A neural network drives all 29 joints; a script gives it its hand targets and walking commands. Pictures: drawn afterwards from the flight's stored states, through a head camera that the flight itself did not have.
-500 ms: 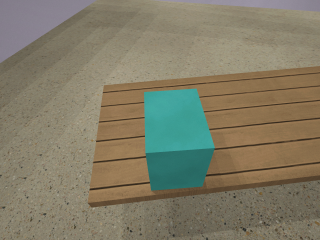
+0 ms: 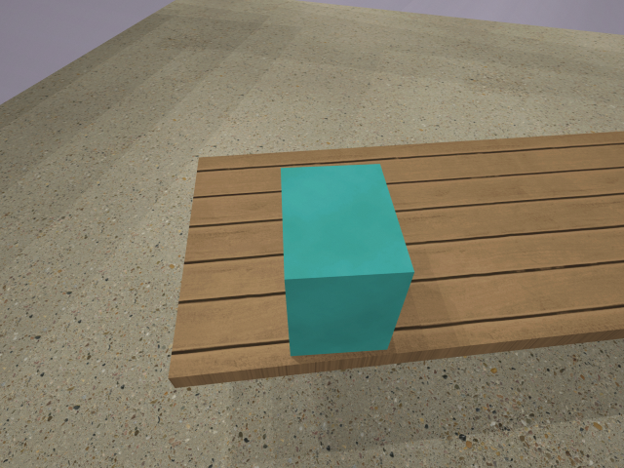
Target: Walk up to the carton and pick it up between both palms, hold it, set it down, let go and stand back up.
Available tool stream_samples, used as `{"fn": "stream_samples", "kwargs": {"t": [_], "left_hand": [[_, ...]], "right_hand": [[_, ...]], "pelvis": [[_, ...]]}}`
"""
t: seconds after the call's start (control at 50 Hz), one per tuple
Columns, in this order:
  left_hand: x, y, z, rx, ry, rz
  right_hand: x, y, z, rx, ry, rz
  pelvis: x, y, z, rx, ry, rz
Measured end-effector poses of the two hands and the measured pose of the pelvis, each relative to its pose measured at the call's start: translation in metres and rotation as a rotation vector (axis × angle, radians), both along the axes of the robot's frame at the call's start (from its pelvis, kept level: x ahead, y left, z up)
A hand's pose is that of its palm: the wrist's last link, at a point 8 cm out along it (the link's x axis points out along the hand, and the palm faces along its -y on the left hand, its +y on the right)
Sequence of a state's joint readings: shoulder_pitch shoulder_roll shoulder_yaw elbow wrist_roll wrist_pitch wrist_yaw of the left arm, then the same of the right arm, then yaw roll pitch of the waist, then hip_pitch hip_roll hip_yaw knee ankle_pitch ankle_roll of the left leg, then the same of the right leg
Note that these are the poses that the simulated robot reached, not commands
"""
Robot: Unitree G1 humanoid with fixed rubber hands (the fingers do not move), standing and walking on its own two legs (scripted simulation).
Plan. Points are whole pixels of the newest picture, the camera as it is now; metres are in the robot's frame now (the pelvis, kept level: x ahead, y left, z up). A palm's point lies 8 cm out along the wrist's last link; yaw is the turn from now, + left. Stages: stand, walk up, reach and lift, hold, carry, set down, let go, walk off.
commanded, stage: walk up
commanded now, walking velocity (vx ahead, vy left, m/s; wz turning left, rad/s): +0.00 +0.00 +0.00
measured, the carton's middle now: (335, 260) +0.51 -0.01 -0.09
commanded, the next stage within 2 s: none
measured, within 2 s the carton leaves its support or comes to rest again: neither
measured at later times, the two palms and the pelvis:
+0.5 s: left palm out of the picture -0.05 +0.21 -0.13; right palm out of the picture -0.06 -0.19 -0.13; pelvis -0.01 +0.01 +0.02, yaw +0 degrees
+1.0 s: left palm out of the picture +0.15 +0.29 -0.13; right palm out of the picture -0.04 -0.15 -0.09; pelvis +0.07 +0.05 +0.02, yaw +1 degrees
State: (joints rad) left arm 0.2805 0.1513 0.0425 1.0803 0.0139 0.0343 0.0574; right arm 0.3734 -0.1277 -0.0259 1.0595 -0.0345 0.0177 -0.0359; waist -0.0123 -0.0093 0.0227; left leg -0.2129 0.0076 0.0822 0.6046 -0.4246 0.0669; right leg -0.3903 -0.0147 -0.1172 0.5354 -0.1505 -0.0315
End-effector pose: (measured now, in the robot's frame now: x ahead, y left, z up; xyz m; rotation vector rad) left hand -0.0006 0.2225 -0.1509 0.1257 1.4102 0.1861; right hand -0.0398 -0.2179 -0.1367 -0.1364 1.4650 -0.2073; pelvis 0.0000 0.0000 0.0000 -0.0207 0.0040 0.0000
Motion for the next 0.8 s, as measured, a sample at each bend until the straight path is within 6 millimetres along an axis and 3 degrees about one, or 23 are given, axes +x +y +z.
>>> {"fn": "stream_samples", "kwargs": {"t": [0.1, 0.16, 0.3, 0.48, 0.52, 0.62, 0.66, 0.72, 0.76, 0.8], "left_hand": [[0.022, 0.002, 0.012, -0.046, -0.07, -0.02], [0.023, 0.003, 0.016, -0.047, -0.082, -0.022], [-0.005, -0.002, 0.018, -0.038, -0.008, -0.028], [-0.045, -0.014, 0.02, -0.044, 0.057, 0.012], [-0.055, 0.0, 0.022, -0.002, 0.053, 0.06], [-0.085, 0.033, 0.028, 0.029, 0.143, 0.09], [-0.082, 0.045, 0.02, 0.017, 0.16, 0.074], [-0.061, 0.062, 0.004, -0.005, 0.139, 0.03], [-0.034, 0.066, 0.006, -0.022, 0.101, -0.008], [0.008, 0.07, 0.014, -0.035, 0.015, -0.027]], "right_hand": [[-0.033, 0.03, 0.013, 0.033, 0.022, -0.041], [-0.035, 0.044, 0.014, 0.065, 0.029, -0.027], [-0.025, 0.046, 0.01, 0.088, -0.017, -0.039], [-0.021, 0.028, 0.007, 0.079, -0.004, -0.02], [-0.013, 0.02, 0.007, 0.074, 0.013, 0.033], [0.038, 0.013, 0.019, 0.025, -0.141, 0.058], [0.047, 0.018, 0.02, -0.009, -0.183, 0.038], [0.039, 0.036, 0.012, -0.037, -0.159, 0.008], [0.023, 0.05, 0.013, -0.028, -0.113, -0.034], [0.004, 0.066, 0.02, -0.001, -0.04, -0.055]], "pelvis": [[0.0, 0.009, 0.014, -0.001, -0.005, -0.005], [0.0, 0.012, 0.017, 0.007, 0.003, -0.014], [-0.007, 0.01, 0.018, 0.022, -0.013, -0.02], [-0.011, 0.01, 0.017, 0.02, -0.019, -0.004], [-0.012, 0.013, 0.017, 0.031, -0.011, 0.011], [-0.004, 0.03, 0.019, 0.032, -0.002, 0.008], [0.001, 0.04, 0.014, 0.018, -0.004, 0.01], [0.008, 0.055, 0.003, 0.024, -0.024, -0.006], [0.019, 0.062, 0.007, 0.015, -0.019, -0.024], [0.029, 0.066, 0.015, -0.003, -0.011, -0.008]]}}
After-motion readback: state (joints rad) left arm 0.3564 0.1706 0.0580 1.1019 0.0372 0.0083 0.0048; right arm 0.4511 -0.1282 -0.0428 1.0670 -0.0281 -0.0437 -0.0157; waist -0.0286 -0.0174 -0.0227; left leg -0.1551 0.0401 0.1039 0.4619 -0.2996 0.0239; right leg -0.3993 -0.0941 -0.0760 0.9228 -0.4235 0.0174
